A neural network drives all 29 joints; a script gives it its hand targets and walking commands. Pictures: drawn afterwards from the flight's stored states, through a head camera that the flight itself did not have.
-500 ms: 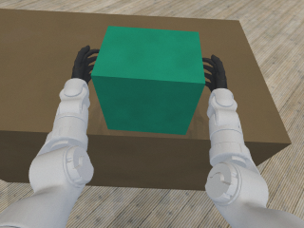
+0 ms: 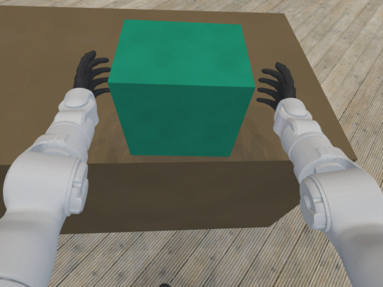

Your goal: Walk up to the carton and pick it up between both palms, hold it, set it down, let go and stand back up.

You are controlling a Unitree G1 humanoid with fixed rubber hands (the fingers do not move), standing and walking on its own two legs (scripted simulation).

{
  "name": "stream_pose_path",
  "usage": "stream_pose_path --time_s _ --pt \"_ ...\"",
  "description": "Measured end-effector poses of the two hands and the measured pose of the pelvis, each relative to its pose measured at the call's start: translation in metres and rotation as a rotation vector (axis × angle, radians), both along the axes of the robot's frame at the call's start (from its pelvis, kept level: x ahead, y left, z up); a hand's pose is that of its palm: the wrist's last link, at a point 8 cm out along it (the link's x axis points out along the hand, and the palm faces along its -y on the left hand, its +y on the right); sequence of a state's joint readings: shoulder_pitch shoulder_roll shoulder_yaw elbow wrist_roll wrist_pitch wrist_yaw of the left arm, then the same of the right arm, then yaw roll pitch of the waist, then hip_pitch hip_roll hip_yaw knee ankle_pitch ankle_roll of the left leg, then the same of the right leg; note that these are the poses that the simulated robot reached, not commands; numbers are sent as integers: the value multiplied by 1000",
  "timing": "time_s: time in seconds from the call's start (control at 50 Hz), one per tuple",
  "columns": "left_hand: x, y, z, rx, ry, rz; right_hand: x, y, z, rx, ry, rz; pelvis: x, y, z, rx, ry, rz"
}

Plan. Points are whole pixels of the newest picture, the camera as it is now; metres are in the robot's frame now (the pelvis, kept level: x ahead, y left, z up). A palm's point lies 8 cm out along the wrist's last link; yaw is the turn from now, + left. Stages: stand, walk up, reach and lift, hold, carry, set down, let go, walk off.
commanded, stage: set down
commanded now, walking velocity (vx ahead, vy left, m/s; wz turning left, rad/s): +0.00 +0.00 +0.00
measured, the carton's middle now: (181, 94) +0.54 +0.06 +0.06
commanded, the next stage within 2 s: none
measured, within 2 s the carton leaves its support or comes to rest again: neither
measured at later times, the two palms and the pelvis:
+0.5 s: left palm (67, 67) +0.46 +0.26 +0.18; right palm (320, 80) +0.48 -0.20 +0.18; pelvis +0.00 -0.01 +0.00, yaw +2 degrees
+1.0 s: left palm (47, 51) +0.44 +0.27 +0.23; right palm (311, 67) +0.47 -0.16 +0.21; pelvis +0.03 -0.02 +0.01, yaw +2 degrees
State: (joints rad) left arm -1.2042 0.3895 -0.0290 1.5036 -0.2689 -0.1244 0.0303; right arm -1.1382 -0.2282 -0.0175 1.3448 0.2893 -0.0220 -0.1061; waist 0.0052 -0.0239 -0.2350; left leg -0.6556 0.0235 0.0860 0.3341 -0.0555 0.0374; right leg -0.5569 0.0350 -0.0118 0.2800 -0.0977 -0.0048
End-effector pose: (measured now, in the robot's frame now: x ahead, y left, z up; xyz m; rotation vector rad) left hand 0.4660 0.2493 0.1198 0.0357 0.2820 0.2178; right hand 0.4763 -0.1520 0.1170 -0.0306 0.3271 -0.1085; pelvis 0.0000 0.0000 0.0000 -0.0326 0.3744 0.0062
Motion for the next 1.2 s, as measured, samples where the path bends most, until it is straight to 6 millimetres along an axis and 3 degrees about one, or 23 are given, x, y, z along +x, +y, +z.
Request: stream_pose_path --time_s 0.08,0.16,0.3,0.38,0.48,0.64,0.72,0.78,0.86,0.94,1.0,1.08,1.2 --pt "-2 14 8 11 -29 22 -3 -21 5 -8 -20 -26 -4 3 -2 0 13 -7" --pt "-1 22 29 18 -84 18 -4 -35 22 -16 -58 -25 -6 3 -3 1 20 -10" --pt "0 18 72 27 -116 -20 -3 -45 61 -5 -86 -12 -5 1 -2 4 -14 1" --pt "-1 15 81 27 -98 -35 -2 -46 72 -4 -79 -7 -4 -1 0 7 -52 14" --pt "-2 13 64 25 -55 -43 -1 -45 64 -1 -56 -2 -2 -4 1 13 -78 27" --pt "0 10 12 5 -13 -49 4 -38 22 9 -24 16 3 -9 2 14 -56 24" --pt "1 4 5 -5 -41 -62 6 -28 12 23 -45 39 9 -10 2 13 -29 13" --pt "0 -2 18 -5 -86 -72 6 -18 20 28 -83 57 15 -11 4 12 -33 7" --pt "-6 -4 55 -6 -141 -65 3 -8 47 23 -123 66 24 -14 6 12 -70 10" --pt "-17 5 93 -19 -153 -41 -2 -5 77 16 -122 56 28 -16 9 15 -153 24" --pt "-26 17 107 -39 -128 -21 -6 -10 92 9 -101 38 26 -18 10 19 -222 39" --pt "-38 33 93 -60 -63 -3 -14 -22 86 13 -52 5 20 -19 11 24 -280 51" --pt "-55 38 30 -40 0 -13 -35 -35 35 20 -6 -21 9 -17 12 22 -284 51"
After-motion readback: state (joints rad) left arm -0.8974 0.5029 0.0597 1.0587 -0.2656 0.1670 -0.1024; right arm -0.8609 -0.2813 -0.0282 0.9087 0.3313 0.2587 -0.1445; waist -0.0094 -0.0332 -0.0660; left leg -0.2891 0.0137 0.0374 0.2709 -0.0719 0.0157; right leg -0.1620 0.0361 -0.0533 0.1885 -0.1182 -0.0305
